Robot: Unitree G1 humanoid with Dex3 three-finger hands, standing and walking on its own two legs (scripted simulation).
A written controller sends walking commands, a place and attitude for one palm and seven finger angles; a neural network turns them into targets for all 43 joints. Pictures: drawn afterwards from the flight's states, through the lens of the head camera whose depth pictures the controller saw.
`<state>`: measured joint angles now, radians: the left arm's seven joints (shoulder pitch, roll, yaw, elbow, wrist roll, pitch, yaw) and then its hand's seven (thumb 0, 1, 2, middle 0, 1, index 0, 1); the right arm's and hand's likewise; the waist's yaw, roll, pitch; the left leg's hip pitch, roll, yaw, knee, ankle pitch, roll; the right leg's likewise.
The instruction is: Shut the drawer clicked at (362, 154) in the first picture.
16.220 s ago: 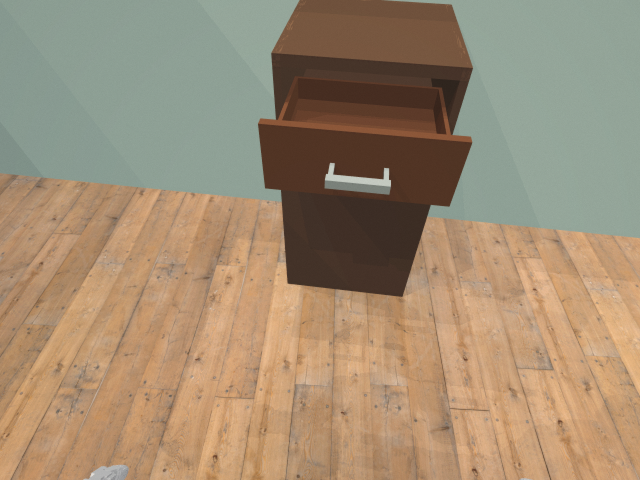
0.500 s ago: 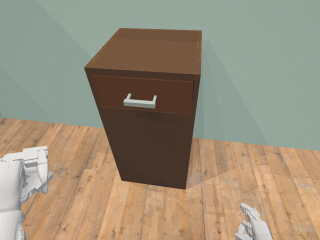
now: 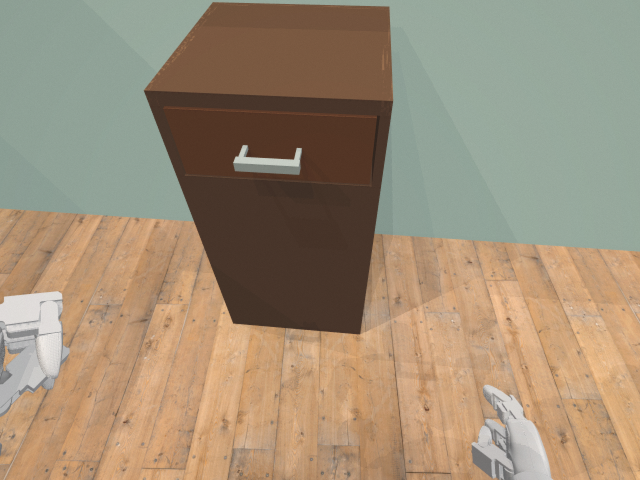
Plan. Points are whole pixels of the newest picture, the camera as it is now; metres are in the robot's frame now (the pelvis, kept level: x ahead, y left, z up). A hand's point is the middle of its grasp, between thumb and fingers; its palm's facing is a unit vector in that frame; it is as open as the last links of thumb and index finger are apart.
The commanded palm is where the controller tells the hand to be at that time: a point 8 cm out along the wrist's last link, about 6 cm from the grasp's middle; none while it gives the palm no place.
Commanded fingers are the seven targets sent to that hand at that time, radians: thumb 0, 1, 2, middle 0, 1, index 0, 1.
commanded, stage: step back with the hand held close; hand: left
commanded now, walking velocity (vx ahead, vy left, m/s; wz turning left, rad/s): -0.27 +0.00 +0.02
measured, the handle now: (269, 158) +0.67 +0.15 +0.00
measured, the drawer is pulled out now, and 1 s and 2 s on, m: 0.00 0.00 0.00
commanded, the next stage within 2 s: stop stepping back and stand still in 0.76 s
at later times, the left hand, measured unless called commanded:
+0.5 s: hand (7, 478) +0.10 +0.23 +0.16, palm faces +0.36 -0.78 -0.51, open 3.3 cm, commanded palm +0.03 +0.28 +0.18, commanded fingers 0.00 0.90 0.90 -1.40 -1.60 -1.40 -1.60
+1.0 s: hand out of the picture -0.05 +0.27 +0.17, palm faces +0.38 -0.81 -0.45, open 3.3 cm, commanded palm -0.09 +0.31 +0.18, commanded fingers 0.00 0.90 0.90 -1.40 -1.60 -1.40 -1.60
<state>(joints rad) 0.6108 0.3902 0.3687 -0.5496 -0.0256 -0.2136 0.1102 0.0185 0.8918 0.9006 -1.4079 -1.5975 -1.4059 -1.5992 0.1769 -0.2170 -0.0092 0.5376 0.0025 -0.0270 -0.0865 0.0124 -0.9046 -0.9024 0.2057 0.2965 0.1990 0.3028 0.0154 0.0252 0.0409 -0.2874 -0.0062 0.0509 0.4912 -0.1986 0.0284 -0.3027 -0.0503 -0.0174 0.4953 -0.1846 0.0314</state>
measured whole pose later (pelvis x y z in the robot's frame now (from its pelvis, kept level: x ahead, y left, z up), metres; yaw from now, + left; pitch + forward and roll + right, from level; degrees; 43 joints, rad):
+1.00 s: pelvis -0.21 +0.03 -0.02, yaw +3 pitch +0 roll -4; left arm 0.67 0.44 0.38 -0.75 -0.04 -0.26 0.11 0.02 0.89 0.90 -1.41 -1.60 -1.41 -1.60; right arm 0.16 -0.18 -0.01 0.61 -0.02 -0.11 -0.04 0.01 -0.90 -0.90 0.21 0.30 0.20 0.30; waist 0.06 -0.02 0.02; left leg -0.65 0.06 0.08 0.67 -0.21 -0.03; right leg -0.20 0.07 -0.02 0.61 -0.42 -0.04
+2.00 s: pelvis -0.29 +0.05 -0.01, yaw -1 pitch +0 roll +1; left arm 0.65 0.38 0.38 -0.56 -0.03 -0.24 0.15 0.02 0.89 0.90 -1.41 -1.60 -1.41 -1.60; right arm 0.25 -0.20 0.00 0.65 -0.01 -0.12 -0.08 0.01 -0.90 -0.90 0.21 0.30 0.20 0.30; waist 0.00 0.01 0.02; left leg -0.27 0.02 0.07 0.53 -0.27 0.01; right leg -0.26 0.00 -0.11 0.59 -0.33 -0.06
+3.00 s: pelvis -0.32 +0.08 +0.01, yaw +0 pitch -2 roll +0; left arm 0.24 0.25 0.01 1.13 0.01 0.01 0.01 0.01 0.91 0.90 -0.31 -0.42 -0.31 -0.42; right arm 0.26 -0.20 -0.01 1.11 -0.02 0.02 -0.01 0.01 -0.91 -0.90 0.20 0.30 0.20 0.30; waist 0.00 0.04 0.05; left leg -0.22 0.00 0.07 0.40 -0.15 0.03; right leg -0.18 -0.01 -0.11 0.39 -0.19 -0.04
